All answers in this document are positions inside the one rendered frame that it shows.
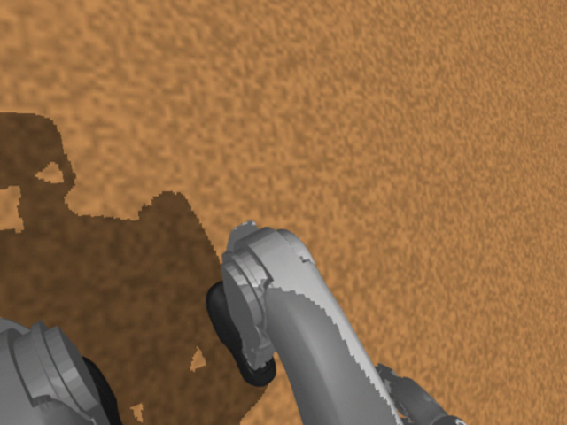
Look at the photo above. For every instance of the left robot foot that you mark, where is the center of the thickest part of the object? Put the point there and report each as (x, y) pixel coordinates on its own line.
(107, 398)

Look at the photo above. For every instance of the right robot foot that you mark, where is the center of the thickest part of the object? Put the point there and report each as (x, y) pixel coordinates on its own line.
(218, 311)

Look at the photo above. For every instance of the right robot hand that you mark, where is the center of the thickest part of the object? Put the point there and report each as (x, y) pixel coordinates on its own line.
(410, 399)

